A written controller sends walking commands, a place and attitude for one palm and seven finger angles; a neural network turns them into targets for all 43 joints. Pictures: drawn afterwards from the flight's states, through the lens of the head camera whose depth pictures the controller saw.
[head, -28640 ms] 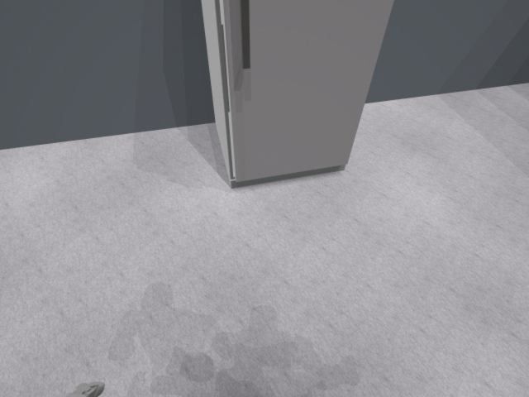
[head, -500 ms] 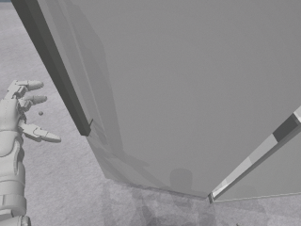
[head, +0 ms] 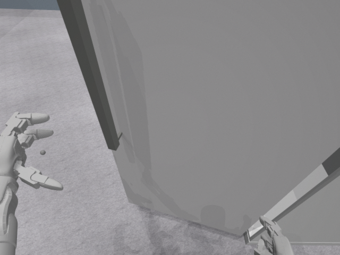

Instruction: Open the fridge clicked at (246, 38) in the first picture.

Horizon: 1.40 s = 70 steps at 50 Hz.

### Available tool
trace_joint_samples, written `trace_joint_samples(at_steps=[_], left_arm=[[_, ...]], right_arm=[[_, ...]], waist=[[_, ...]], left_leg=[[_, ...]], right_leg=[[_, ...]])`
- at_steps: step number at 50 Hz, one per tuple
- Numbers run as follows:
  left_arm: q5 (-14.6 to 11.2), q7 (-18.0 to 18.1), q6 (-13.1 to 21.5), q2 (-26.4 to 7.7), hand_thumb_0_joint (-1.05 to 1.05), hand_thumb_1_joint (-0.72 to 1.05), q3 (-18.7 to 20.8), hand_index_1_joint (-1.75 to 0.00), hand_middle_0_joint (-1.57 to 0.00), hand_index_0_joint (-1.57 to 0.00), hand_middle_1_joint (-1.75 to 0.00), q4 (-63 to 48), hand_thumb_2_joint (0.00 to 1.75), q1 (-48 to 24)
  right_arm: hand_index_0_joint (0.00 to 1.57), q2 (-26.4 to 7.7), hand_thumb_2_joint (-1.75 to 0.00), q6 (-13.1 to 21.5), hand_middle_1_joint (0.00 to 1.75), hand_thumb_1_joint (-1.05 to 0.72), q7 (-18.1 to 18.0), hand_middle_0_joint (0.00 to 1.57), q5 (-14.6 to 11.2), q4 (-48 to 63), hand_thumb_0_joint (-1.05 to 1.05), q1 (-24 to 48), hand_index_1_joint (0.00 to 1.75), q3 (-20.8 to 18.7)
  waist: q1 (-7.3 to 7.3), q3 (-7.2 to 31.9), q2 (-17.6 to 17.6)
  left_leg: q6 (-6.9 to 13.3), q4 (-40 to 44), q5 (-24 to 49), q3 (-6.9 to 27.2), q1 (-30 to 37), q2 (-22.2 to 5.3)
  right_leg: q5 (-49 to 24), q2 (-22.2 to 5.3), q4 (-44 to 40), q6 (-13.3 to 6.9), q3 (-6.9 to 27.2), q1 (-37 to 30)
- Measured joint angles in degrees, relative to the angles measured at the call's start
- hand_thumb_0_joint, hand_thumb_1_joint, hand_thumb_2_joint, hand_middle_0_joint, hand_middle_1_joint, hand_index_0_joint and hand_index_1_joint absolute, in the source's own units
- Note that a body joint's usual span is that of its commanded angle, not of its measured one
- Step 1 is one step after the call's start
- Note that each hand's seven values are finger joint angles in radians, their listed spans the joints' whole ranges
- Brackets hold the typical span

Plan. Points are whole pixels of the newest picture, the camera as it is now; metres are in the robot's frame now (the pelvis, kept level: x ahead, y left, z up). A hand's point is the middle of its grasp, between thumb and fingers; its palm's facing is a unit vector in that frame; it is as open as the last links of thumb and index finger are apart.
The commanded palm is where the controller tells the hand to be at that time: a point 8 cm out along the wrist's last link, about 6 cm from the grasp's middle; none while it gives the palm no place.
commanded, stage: draw the hand back to the body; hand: left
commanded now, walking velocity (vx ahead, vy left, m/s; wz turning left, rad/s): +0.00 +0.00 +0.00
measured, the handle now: (99, 76) +0.44 +0.21 +0.20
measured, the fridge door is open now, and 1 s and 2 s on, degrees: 75 75 75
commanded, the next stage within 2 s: step back with the hand held close in 1.68 s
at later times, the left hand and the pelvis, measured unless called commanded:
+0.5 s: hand (31, 161) +0.25 +0.29 +0.14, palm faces -0.07 -0.99 -0.08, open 14.7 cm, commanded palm +0.21 +0.33 +0.15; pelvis +0.00 +0.00 +0.01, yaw +0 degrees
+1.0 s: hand (18, 162) +0.23 +0.29 +0.16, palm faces +0.50 -0.79 -0.35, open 11.8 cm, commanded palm +0.17 +0.32 +0.18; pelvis +0.01 +0.00 +0.02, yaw +0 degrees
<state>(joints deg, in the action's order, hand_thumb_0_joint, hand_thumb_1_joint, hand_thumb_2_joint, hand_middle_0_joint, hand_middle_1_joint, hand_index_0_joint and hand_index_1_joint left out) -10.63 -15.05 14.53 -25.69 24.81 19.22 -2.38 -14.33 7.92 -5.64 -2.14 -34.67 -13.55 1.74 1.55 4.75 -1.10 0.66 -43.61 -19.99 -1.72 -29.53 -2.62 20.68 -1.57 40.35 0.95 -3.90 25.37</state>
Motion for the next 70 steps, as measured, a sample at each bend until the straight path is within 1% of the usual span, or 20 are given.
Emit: trace_joint_samples(at_steps=[3, 6, 7, 10, 13, 15, 18, 21, 27, 31, 32, 34, 36, 37, 40, 43, 46, 50, 60, 70], left_arm=[[-0.5, -0.1, -0.6, 0.2, -0.02, -0.55, 0.1, -1.15, -0.25, -0.26, -1.15, -1.1, 0.20, 1.3], [-0.3, -0.1, -1.2, 0.1, -0.02, -0.55, 0.4, -1.15, -0.25, -0.26, -1.15, -0.1, 0.20, 0.2], [-1.7, -1.5, -1.5, 0.0, -0.02, -0.55, 0.6, -1.15, -0.25, -0.26, -1.15, 0.8, 0.20, -0.4], [-6.0, -9.5, -4.3, -0.7, -0.02, -0.55, 1.1, -1.15, -0.25, -0.26, -1.15, 3.0, 0.20, -1.7], [-8.8, -17.2, -6.8, -2.3, -0.02, -0.55, 1.2, -1.15, -0.25, -0.26, -1.15, 3.8, 0.20, -2.3], [-10.3, -21.0, -7.8, -3.7, -0.02, -0.55, 1.8, -1.15, -0.25, -0.26, -1.15, 3.8, 0.20, -2.0], [-11.9, -23.4, -9.1, -5.3, -0.02, -0.55, 3.0, -1.15, -0.25, -0.26, -1.15, 2.0, 0.20, -0.4], [-13.1, -23.5, -10.6, -5.6, -0.02, -0.55, 4.3, -1.15, -0.25, -0.26, -1.15, -0.7, 0.20, 2.3], [-13.3, -20.9, -12.6, -3.1, -0.02, -0.55, 3.7, -1.15, -0.25, -0.26, -1.14, -9.3, 0.21, 8.4], [-12.4, -19.1, -13.0, -1.5, -0.02, -0.52, 2.3, -1.13, -0.25, -0.25, -1.13, -13.9, 0.22, 10.5], [-9.5, -15.7, -12.8, -1.3, -0.02, -0.50, 1.3, -1.12, -0.25, -0.26, -1.12, -15.7, 0.23, 10.6], [-4.2, -5.4, -12.1, -0.3, -0.02, -0.46, -0.9, -1.10, -0.25, -0.26, -1.09, -19.7, 0.25, 11.3], [-0.7, 3.9, -11.7, 1.7, -0.02, -0.41, -2.3, -1.07, -0.25, -0.25, -1.07, -23.6, 0.27, 13.0], [0.6, 7.6, -11.6, 2.8, -0.02, -0.39, -2.8, -1.05, -0.24, -0.25, -1.05, -25.3, 0.28, 14.0], [3.7, 15.2, -11.0, 5.0, -0.01, -0.30, -4.3, -1.00, -0.24, -0.25, -1.00, -28.9, 0.33, 16.8], [5.5, 19.1, -10.9, 5.8, -0.01, -0.20, -5.2, -0.94, -0.24, -0.25, -0.94, -30.6, 0.37, 18.4], [6.6, 21.1, -11.0, 5.7, -0.01, -0.09, -5.6, -0.88, -0.23, -0.24, -0.88, -31.1, 0.42, 18.9], [7.2, 22.1, -11.4, 5.7, -0.01, 0.05, -5.6, -0.80, -0.23, -0.24, -0.80, -31.9, 0.49, 19.1], [7.0, 21.4, -11.0, 5.0, 0.00, 0.40, -5.2, -0.59, -0.22, -0.23, -0.58, -37.8, 0.67, 24.8], [6.9, 21.3, -10.6, 4.8, 0.01, 0.74, -4.6, -0.39, -0.21, -0.22, -0.38, -41.6, 0.83, 28.1]], right_arm=[[0.20, 0.0, -0.90, 0.6, 0.30, -0.91, -0.3, 0.20, -0.1, -0.1, 0.01, -0.2, 0.30, 0.2], [0.20, -0.1, -0.90, 1.1, 0.30, -0.91, -0.8, 0.20, -0.1, -0.9, 0.01, -0.1, 0.30, 0.6], [0.20, -0.2, -0.90, 1.3, 0.30, -0.91, -1.1, 0.21, -0.4, -1.3, 0.01, 0.0, 0.30, 0.8], [0.20, -0.5, -0.90, 2.1, 0.30, -0.91, -2.4, 0.21, -1.2, -2.1, 0.01, -0.2, 0.31, 1.8], [0.20, -0.9, -0.90, 3.5, 0.30, -0.91, -3.0, 0.21, -1.6, -1.8, 0.01, -0.7, 0.31, 2.3], [0.20, -1.2, -0.90, 4.3, 0.30, -0.91, -2.5, 0.21, -1.7, -0.9, 0.01, -1.1, 0.31, 2.4], [0.20, -1.7, -0.90, 5.3, 0.30, -0.91, -1.1, 0.21, -1.9, 1.0, 0.02, -1.8, 0.31, 2.0], [0.20, -2.2, -0.90, 6.2, 0.30, -0.91, 0.1, 0.20, -2.2, 2.6, 0.01, -2.6, 0.30, 1.4], [0.20, -2.8, -0.90, 8.0, 0.30, -0.91, 0.6, 0.20, -2.3, 3.0, 0.02, -3.4, 0.30, 0.7], [0.20, -2.3, -0.90, 9.2, 0.30, -0.91, 0.0, 0.20, -2.2, 1.8, 0.02, -2.9, 0.30, 1.1], [0.20, -2.0, -0.90, 9.4, 0.30, -0.91, -0.1, 0.20, -1.6, 1.4, 0.02, -2.7, 0.30, 1.0], [0.20, -1.2, -0.90, 9.2, 0.30, -0.91, -0.1, 0.20, -0.3, 0.3, 0.02, -1.8, 0.30, 1.1], [0.20, -0.3, -0.90, 8.6, 0.30, -0.91, -0.1, 0.20, 0.4, -0.6, 0.02, -0.7, 0.30, 1.5], [0.20, 0.1, -0.90, 8.3, 0.30, -0.91, -0.1, 0.20, 0.6, -0.9, 0.02, -0.3, 0.30, 1.6], [0.20, 1.2, -0.90, 7.4, 0.30, -0.91, -0.2, 0.20, 1.2, -1.8, 0.02, 0.7, 0.31, 1.8], [0.20, 2.0, -0.90, 6.3, 0.30, -0.90, -0.1, 0.20, 1.5, -2.7, 0.02, 1.0, 0.31, 1.7], [0.20, 2.4, -0.90, 5.2, 0.30, -0.90, -0.1, 0.21, 1.7, -3.5, 0.02, 1.3, 0.31, 1.8], [0.20, 2.2, -0.90, 4.2, 0.30, -0.90, 0.0, 0.21, 1.9, -4.0, 0.02, 1.5, 0.31, 1.5], [0.20, 1.2, -0.90, 2.3, 0.30, -0.91, 0.6, 0.21, 1.9, -3.0, 0.02, 1.7, 0.31, -0.1], [0.20, 0.6, -0.90, 1.8, 0.30, -0.91, 0.1, 0.20, 1.9, -2.6, 0.02, 1.6, 0.30, -1.2]], waist=[[0.33, -0.1, 0.0], [0.67, -0.6, 0.0], [0.59, -0.8, -0.1], [0.26, -1.3, -0.4], [-0.50, -1.4, -0.5], [-1.12, -1.3, -0.6], [-1.77, -1.1, -0.7], [-1.84, -0.8, -0.8], [-0.56, -0.8, -1.0], [0.43, -1.2, -1.0], [0.85, -1.5, -0.9], [1.39, -2.1, -0.6], [1.66, -2.8, -0.4], [1.75, -3.1, -0.4], [2.10, -3.7, -0.5], [2.64, -4.1, -0.7], [3.09, -4.4, -0.9], [3.24, -4.8, -1.2], [2.49, -4.6, -1.3], [3.04, -4.6, -1.7]], left_leg=[[-0.1, 0.0, 0.1, 0.2, 0.2, 0.1], [-0.2, -0.2, 0.2, 0.7, 0.1, 0.2], [-0.2, -0.2, 0.2, 0.9, 0.2, 0.3], [-0.2, 0.5, 0.5, 1.3, 1.6, 0.1], [-0.2, 1.4, 0.6, 1.2, 3.4, 0.1], [-0.2, 1.8, 0.7, 0.9, 4.2, 0.0], [-0.2, 2.4, 0.7, 0.2, 5.0, -0.1], [-0.1, 2.8, 0.8, -0.4, 5.3, 0.0], [0.3, 2.7, 0.8, -0.3, 5.8, 0.2], [0.4, 2.8, 0.8, 0.2, 6.7, 0.4], [0.4, 3.0, 0.9, 0.3, 7.1, 0.5], [0.3, 4.2, 1.5, 0.5, 8.3, 0.7], [0.3, 5.9, 2.3, 0.3, 9.5, 0.9], [0.3, 6.7, 2.7, 0.1, 10.1, 1.0], [0.5, 8.9, 3.6, -0.3, 11.9, 1.4], [0.6, 10.7, 4.1, -0.6, 13.7, 1.7], [0.6, 12.2, 4.4, -0.8, 15.5, 2.0], [0.4, 13.9, 4.7, -1.0, 17.6, 2.1], [-0.3, 16.3, 4.7, -1.6, 20.6, 1.3], [-0.9, 16.5, 4.4, -1.1, 21.2, 0.7]], right_leg=[[0.2, -0.1, 0.1, 0.0, -0.2, -0.3], [0.3, -0.2, 0.4, -0.2, -0.7, -0.3], [0.2, -0.2, 0.3, -0.2, -0.9, -0.6], [-0.2, 0.0, -0.9, -0.3, -1.3, -2.3], [-0.5, 0.1, -2.0, -0.3, -1.2, -4.1], [-0.6, 0.2, -2.4, -0.3, -0.9, -4.8], [-0.8, 0.2, -2.6, -0.2, -0.2, -5.1], [-0.9, 0.2, -2.7, 0.0, 0.3, -5.1], [-1.1, 0.0, -3.0, 0.3, 0.3, -5.8], [-1.2, -0.2, -3.6, 0.4, -0.2, -7.3], [-1.3, -0.2, -3.9, 0.4, -0.4, -7.8], [-1.9, -0.3, -5.2, 0.5, -0.6, -9.0], [-2.7, -0.4, -6.7, 0.5, -0.4, -10.1], [-3.0, -0.5, -7.3, 0.5, -0.3, -10.6], [-3.6, -0.9, -8.9, 0.6, 0.1, -12.0], [-3.9, -1.2, -10.1, 0.8, 0.3, -13.4], [-4.0, -1.3, -11.2, 0.8, 0.4, -14.9], [-4.0, -1.4, -12.3, 0.7, 0.6, -16.7], [-4.0, -0.6, -14.4, 0.2, 1.1, -19.2], [-3.8, 0.1, -14.9, -0.4, 0.6, -20.1]])
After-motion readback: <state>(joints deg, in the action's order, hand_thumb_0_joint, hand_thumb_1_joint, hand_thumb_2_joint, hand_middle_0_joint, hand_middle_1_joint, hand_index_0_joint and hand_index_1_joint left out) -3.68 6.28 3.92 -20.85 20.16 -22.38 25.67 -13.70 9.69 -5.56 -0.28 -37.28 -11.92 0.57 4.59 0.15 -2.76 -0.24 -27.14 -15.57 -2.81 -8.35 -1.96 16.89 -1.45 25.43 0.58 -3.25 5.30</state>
